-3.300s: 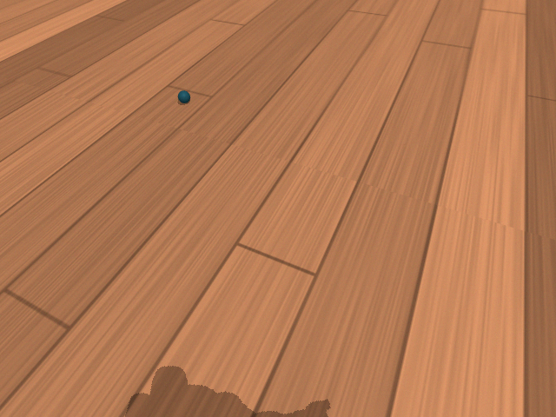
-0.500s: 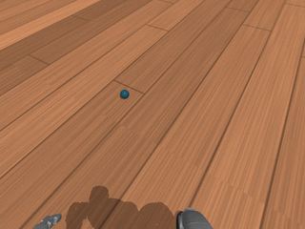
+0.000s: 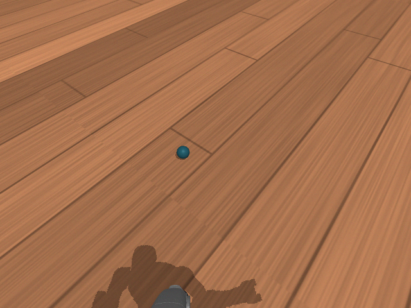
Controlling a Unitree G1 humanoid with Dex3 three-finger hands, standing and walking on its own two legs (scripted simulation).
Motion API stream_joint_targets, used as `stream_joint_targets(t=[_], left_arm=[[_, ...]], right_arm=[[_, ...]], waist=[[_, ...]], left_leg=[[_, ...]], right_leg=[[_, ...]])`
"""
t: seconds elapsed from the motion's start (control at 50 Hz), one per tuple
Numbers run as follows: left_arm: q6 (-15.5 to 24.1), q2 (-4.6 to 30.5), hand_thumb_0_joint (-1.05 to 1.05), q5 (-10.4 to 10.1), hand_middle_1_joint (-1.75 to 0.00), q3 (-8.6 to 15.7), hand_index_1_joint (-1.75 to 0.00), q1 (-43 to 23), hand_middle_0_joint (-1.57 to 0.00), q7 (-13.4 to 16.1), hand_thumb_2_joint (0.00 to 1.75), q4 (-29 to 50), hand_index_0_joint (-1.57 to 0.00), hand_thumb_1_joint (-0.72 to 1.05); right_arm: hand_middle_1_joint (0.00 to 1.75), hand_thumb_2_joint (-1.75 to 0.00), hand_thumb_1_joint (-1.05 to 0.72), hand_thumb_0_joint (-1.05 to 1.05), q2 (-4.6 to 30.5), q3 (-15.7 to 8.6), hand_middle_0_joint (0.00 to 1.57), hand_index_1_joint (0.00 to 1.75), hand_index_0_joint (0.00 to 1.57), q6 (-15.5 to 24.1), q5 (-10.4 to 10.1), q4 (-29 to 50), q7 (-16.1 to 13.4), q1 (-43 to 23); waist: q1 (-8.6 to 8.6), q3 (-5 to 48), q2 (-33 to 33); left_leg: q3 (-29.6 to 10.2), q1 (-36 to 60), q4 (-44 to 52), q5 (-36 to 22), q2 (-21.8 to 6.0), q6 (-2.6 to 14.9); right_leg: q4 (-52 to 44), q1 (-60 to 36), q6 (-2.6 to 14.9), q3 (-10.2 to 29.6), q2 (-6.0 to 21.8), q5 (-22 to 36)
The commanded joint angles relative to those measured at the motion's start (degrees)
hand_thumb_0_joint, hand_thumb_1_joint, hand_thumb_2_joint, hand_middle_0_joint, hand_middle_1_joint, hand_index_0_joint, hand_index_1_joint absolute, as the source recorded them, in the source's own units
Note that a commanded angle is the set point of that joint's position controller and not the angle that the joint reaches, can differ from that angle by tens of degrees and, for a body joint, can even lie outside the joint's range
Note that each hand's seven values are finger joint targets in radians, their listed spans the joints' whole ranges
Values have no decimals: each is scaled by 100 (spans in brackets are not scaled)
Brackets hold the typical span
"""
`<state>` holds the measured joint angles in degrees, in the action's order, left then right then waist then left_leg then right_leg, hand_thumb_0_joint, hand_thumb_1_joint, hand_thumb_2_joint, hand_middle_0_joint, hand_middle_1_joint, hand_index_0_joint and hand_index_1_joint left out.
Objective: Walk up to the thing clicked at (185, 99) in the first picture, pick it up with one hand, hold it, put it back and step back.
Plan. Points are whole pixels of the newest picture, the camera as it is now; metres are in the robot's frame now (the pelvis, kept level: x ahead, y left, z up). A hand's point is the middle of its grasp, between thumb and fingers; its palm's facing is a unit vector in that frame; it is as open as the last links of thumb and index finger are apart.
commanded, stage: walk up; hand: left
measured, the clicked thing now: (183, 152) +1.06 +0.22 -0.73
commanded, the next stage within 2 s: none
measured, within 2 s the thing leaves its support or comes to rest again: neither
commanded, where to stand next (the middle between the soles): +0.67 -0.04 m, yaw -1 degrees
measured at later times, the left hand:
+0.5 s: hand (118, 237) +0.28 +0.26 -0.13, palm faces -0.07 -0.93 -0.37, open 7.4 cm
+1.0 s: hand (142, 207) +0.37 +0.21 -0.13, palm faces +0.04 -0.92 -0.38, open 7.4 cm
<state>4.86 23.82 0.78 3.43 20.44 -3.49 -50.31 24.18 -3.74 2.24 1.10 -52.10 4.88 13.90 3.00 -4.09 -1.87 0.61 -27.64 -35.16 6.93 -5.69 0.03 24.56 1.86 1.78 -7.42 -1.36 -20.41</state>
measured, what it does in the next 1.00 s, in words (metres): walks ahead: left foot, then right foot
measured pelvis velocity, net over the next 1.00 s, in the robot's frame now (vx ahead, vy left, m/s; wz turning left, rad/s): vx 0.35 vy -0.06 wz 0.04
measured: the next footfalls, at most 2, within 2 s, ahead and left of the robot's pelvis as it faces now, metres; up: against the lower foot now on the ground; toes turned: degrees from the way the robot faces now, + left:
left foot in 0.06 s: +0.19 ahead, +0.14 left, +0.00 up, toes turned +5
right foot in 0.54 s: +0.36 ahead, -0.16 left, +0.00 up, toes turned -6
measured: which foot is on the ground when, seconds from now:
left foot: up 0.00-0.04, down 0.06-0.56, up 0.58-1.00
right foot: down 0.00-0.10, up 0.12-0.52, down 0.54-1.00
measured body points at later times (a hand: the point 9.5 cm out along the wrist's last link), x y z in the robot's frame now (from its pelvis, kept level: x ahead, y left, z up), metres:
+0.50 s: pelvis +0.20 -0.02 +0.00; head +0.20 -0.03 +0.45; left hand +0.29 +0.30 -0.10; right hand +0.23 -0.35 -0.12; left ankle +0.15 +0.13 -0.73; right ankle +0.32 -0.16 -0.72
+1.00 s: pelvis +0.35 -0.06 +0.00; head +0.36 -0.06 +0.45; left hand +0.36 +0.26 -0.10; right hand +0.45 -0.37 -0.12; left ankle +0.48 +0.08 -0.71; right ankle +0.32 -0.16 -0.73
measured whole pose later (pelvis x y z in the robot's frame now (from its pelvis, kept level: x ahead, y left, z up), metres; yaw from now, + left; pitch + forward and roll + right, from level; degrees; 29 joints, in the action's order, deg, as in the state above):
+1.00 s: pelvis +0.35 -0.06 +0.00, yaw +2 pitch -4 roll -1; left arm 5.2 22.1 1.0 2.9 20.9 -2.0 -48.9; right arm 23.2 -3.5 0.5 1.0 -51.3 4.7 14.2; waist 2.5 -5.2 -2.6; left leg -1.7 -27.0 -39.4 9.7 -3.3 0.7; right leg 25.7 3.7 1.7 -8.8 0.2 -18.0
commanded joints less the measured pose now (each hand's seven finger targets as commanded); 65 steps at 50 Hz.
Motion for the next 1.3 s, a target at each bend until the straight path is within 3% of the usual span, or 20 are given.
stream_joint_targets(t=[0.0, 0.04, 0.08, 0.1, 0.16, 0.2, 0.4, 0.5, 0.52, 0.54, 0.58, 0.64, 0.7, 0.88, 1.04, 1.06, 1.1, 1.12, 1.2, 1.28], left_arm=[[66, 1554, 0, -52, -30, 388, -30, -158, -20, 139, 90, 517, -20, 90], [29, 1168, 0, -102, -30, 209, -30, 73, -20, 185, 90, 598, -20, 90], [-53, 1121, 0, -172, -30, 197, -30, 424, -20, 256, 90, 566, -20, 90], [-78, 1456, 0, -107, -30, 224, -30, 112, -20, 299, 90, 473, -20, 90], [-46, 1209, 0, -157, -30, 180, -30, 117, -20, 210, 90, 334, -20, 90], [-125, 1100, 0, -166, -30, 193, -30, 333, -20, 151, 90, 224, -20, 90], [-130, 1001, 0, -36, -30, 299, -30, -678, -20, -153, 90, 367, -20, 90], [22, 1322, 0, 33, -30, 460, -30, 51, -20, -59, 90, -1, -20, 90], [107, 1555, 0, 60, -30, 554, -30, 531, -20, 30, 90, -78, -20, 90], [166, 1970, 0, 57, -30, 642, -30, 723, -20, 129, 90, -9, -20, 90], [115, 2063, 0, -78, -30, 591, -30, 437, -20, 173, 90, 125, -20, 90], [133, 1432, 0, -164, -30, 394, -30, -80, -20, 264, 90, 253, -20, 90], [190, 1284, 0, -130, -30, 329, -30, -63, -20, 274, 90, 321, -20, 90], [177, 1464, 0, 8, -30, 447, -30, 42, -20, 299, 90, 572, -20, 90], [109, 1518, 0, -16, -30, 375, -30, -90, -20, 271, 90, 613, -20, 90], [85, 1259, 0, -19, -30, 280, -30, 75, -20, 261, 90, 626, -20, 90], [7, 691, 0, -98, -30, 134, -30, 554, -20, 252, 90, 625, -20, 90], [-64, 1281, 0, -47, -30, 248, -30, 352, -20, 320, 90, 525, -20, 90], [-124, 1194, 0, -117, -30, 209, -30, 462, -20, 211, 90, 250, -20, 90], [-198, 1090, 0, -90, -30, 233, -30, 490, -20, 114, 90, 137, -20, 90]], right_arm=[[30, -90, -90, 0, 921, -299, 20, 30, 20, 283, 26, 593, -104, -218], [30, -90, -90, 0, 1357, -479, 20, 30, 20, 343, 146, 283, -212, 1006], [30, -90, -90, 0, 1985, -640, 20, 30, 20, 354, 59, 456, -322, 1343], [30, -90, -90, 0, 1915, -671, 20, 30, 20, 334, -90, 436, -327, 1194], [30, -90, -90, 0, 1352, -366, 20, 30, 20, 355, -178, 605, -413, 610], [30, -90, -90, 0, 1291, -331, 20, 30, 20, 418, -196, 627, -393, 469], [30, -90, -90, 0, 1510, -410, 20, 30, 20, 434, -86, 845, -301, 75], [30, -90, -90, 0, 1247, -322, 20, 30, 20, 323, -31, 877, -306, 154], [30, -90, -90, 0, 916, -200, 20, 30, 20, 317, -42, 832, -293, 552], [30, -90, -90, 0, 473, -32, 20, 30, 20, 292, -71, 872, -285, 921], [30, -90, -90, 0, 1307, -235, 20, 30, 20, 202, -58, 711, -413, 468], [30, -90, -90, 0, 1089, -193, 20, 30, 20, 146, -242, 388, -351, 674], [30, -90, -90, 0, 907, -186, 20, 30, 20, 31, -158, 329, -285, 817], [30, -90, -90, 0, 897, -274, 20, 30, 20, -12, 6, 702, -114, -245], [30, -90, -90, 0, 944, -322, 20, 30, 20, 172, 20, 613, -87, 149], [30, -90, -90, 0, 1190, -428, 20, 30, 20, 221, 65, 409, -153, 845], [30, -90, -90, 0, 1823, -582, 20, 30, 20, 280, 82, 572, -310, 1238], [30, -90, -90, 0, 1909, -621, 20, 30, 20, 256, -117, 605, -298, 1135], [30, -90, -90, 0, 1252, -348, 20, 30, 20, 291, -156, 782, -358, 308], [30, -90, -90, 0, 1322, -362, 20, 30, 20, 346, -88, 881, -332, 163]], waist=[[-211, 156, 540], [-768, 898, -528], [-856, 1373, -1175], [-856, 1066, -765], [-474, 362, -283], [-292, 184, -557], [-329, -364, -763], [102, 312, 257], [274, 784, 1313], [224, 780, 2425], [253, 392, 1573], [-169, 196, 1059], [-260, 355, 1172], [11, -293, 784], [-436, 13, 352], [-728, 524, -334], [-707, 781, -1600], [-775, 722, -950], [-307, -128, -451], [-270, -237, -852]], left_leg=[[422, 1151, 538, 190, 308, 204], [-73, 3048, 882, 803, 191, 594], [-3939, 4276, 1793, 1604, -1968, 1547], [-3867, 4021, 1805, 1428, -2068, 1771], [-1304, 2533, 1656, -1328, -1156, 982], [-756, 1913, 1782, -1305, -929, 1003], [-351, 1018, 2335, 1598, -863, 1124], [-95, 748, 410, 1211, -592, 859], [397, 550, -1231, 843, -89, 678], [383, -467, -2632, 2245, 607, 312], [-306, -1080, -3389, 2187, 415, 201], [-713, -493, -2910, 1190, 286, 214], [-519, -146, -2591, 770, 479, 145], [-568, -479, -731, 267, 125, 14], [229, 1589, 521, 412, 365, 318], [21, 2661, 674, 637, 444, 473], [-3563, 3753, 1727, 1675, -1533, 1206], [-3892, 3287, 1936, 1904, -1885, 1623], [-1321, 1655, 2071, 704, -886, 840], [-890, 1255, 2403, 1514, -789, 1125]], right_leg=[[-49, 642, 804, 850, 1498, 2206], [2241, 1548, 481, 374, 878, 2520], [4247, 3619, 118, 690, -119, -1117], [4590, 3838, 186, 1085, 273, -1025], [4110, 3033, 81, 1470, 487, -64], [3869, 2648, -33, 1235, 527, 167], [1294, 2041, -147, 740, 881, 1424], [723, 226, -52, 581, 550, 793], [-4, -475, 73, 1007, 750, -35], [-617, -817, 294, 3140, 1983, -532], [-1134, -343, 1095, 4483, 2717, -39], [-730, 187, 325, 2079, 1668, 2143], [-591, 318, 431, 1237, 1389, 3497], [-1184, 473, 850, 1290, 1919, 720], [324, 1169, 749, 743, 1593, 1721], [1675, 1497, 557, 480, 1216, 2156], [3982, 3573, 38, 423, -105, -948], [4330, 3541, 140, 879, 280, -1159], [3690, 2805, 55, 1324, 644, 58], [3189, 2670, -152, 997, 666, 566]])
